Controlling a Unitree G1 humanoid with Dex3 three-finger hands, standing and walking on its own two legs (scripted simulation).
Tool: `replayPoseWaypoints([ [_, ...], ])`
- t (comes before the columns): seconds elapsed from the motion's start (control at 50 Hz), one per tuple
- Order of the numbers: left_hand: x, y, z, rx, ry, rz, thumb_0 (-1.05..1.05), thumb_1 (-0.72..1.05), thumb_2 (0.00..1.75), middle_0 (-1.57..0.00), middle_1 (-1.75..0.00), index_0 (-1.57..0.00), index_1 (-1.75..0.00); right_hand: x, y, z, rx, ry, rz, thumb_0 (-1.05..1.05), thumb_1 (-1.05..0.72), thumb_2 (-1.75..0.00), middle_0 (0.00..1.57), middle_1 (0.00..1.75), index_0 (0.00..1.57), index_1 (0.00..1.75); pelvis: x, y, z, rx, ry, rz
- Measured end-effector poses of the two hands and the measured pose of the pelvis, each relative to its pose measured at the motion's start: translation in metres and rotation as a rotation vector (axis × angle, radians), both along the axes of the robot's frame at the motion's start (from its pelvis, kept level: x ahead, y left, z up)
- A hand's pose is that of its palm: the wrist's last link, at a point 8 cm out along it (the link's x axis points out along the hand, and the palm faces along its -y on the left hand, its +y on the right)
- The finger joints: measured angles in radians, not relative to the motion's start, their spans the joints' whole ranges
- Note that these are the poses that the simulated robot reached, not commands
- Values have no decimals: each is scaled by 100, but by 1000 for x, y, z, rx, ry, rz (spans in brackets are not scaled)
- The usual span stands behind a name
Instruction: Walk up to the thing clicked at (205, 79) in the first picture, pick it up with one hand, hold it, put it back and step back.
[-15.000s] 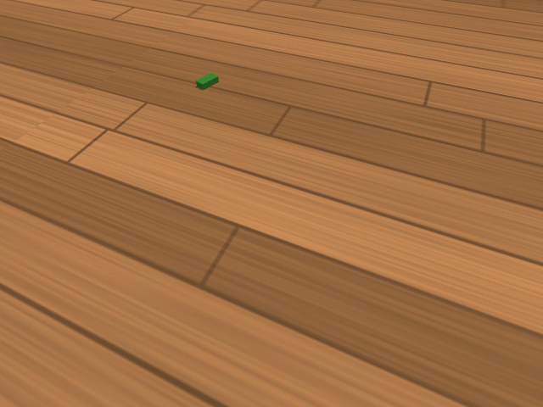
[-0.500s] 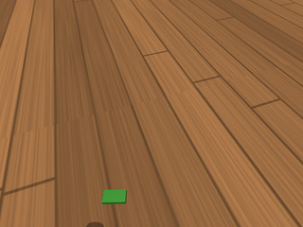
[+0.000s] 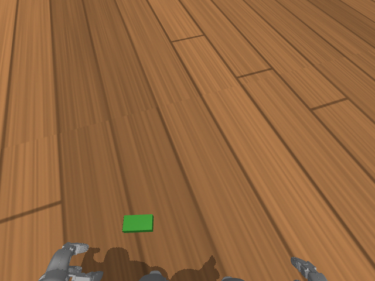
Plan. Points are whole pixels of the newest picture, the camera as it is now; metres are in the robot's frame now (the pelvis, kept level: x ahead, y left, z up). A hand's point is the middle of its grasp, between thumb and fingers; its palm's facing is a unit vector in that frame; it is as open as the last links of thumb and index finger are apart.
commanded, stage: rise first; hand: left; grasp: from above
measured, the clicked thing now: (138, 223) +0.41 +0.25 -0.72
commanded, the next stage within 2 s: none
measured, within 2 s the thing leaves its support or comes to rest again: neither
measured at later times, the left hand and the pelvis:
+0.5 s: hand out of the picture +0.13 +0.27 -0.22, palm faces -0.24 -0.82 -0.52, open 14.3 cm; pelvis -0.02 +0.00 -0.08, yaw +0 degrees
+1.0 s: hand (105, 252) +0.24 +0.30 -0.43, palm faces -0.49 -0.34 -0.80, open 14.1 cm; pelvis -0.09 +0.00 -0.30, yaw -4 degrees
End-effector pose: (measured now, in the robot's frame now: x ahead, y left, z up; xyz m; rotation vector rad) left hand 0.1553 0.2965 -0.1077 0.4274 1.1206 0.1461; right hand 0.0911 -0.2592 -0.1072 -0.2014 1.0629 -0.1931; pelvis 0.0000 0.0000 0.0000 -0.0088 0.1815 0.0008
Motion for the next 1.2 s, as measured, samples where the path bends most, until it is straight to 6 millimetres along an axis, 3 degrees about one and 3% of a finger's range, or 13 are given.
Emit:
replayPoseWaypoints([
  [0.1,-16,3,-18,26,28,-4,0,-25,91,-18,-93,-18,-93,17,3,-10,-9,-68,29,1,-91,-90,21,30,21,30,-3,2,-18,-4,46,0],
  [0.18,-22,6,-32,46,7,-26,0,-41,95,-15,-97,-14,-98,34,4,-21,-28,-120,59,1,-91,-90,20,30,21,30,-6,3,-35,-8,81,3],
  [0.46,-29,8,-61,112,17,-129,0,-57,100,-10,-103,-9,-104,72,20,-47,-29,-251,132,1,-91,-90,20,30,21,30,-12,4,-74,-26,173,7],
  [0.54,-20,16,-85,159,15,-190,-1,-58,100,-11,-102,-9,-104,75,18,-68,-38,-270,165,1,-93,-90,21,30,21,30,-19,3,-97,-26,221,6],
  [0.64,4,19,-127,219,-29,-338,-1,-58,99,-12,-101,-10,-103,71,9,-114,-51,-257,183,1,-93,-90,21,30,21,30,-32,1,-139,-26,294,1],
  [0.8,56,22,-196,371,-147,-553,-1,-58,100,-13,-101,-11,-103,42,-6,-213,-49,-140,177,1,-94,-90,20,30,21,30,-57,-2,-217,-31,386,-20],
  [0.96,91,22,-257,480,-170,-720,0,-56,101,-12,-103,-11,-104,-20,-12,-300,-23,27,149,1,-93,-90,20,30,21,30,-86,-4,-283,-38,412,-46],
  [1.08,113,18,-293,540,-227,-834,0,-55,101,-13,-102,-12,-102,-74,-15,-342,-31,144,108,1,-93,-90,20,30,21,30,-103,-3,-324,-49,398,-61],
  [1.2,129,13,-320,585,-271,-924,0,-53,102,-11,-100,-10,-101,-115,-17,-362,-51,240,68,1,-91,-90,20,30,21,30,-111,0,-350,-65,384,-73],
])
